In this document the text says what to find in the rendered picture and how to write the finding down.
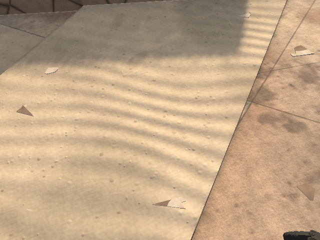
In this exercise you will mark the robot right hand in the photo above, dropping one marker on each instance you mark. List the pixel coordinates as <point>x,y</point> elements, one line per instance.
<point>301,235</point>

